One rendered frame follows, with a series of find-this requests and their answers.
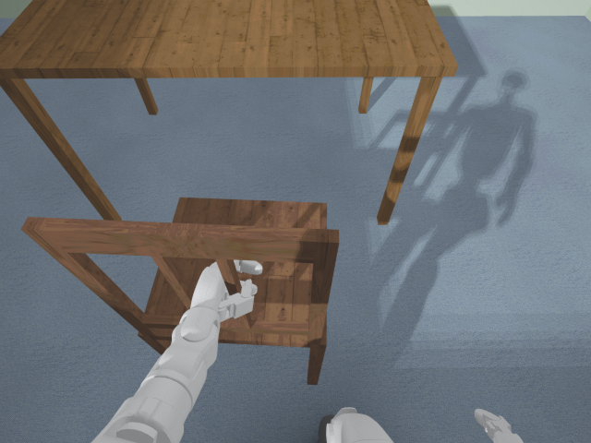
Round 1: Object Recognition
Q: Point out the right robot hand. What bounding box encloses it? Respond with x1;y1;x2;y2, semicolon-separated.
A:
475;409;524;443

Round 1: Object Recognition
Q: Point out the robot right thigh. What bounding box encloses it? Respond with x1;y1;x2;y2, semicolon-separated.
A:
326;413;393;443

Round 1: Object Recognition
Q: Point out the left robot hand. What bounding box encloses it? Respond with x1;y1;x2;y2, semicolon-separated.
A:
190;260;262;322

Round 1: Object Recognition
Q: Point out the table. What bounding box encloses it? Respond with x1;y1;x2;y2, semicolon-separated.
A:
0;0;458;225

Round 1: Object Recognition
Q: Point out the chair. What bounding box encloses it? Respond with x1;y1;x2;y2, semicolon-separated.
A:
20;198;339;385

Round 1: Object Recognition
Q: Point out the left robot forearm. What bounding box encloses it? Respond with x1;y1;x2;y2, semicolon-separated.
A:
91;307;220;443

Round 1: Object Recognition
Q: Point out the right robot shin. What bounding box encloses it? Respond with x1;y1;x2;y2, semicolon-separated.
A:
332;407;357;420

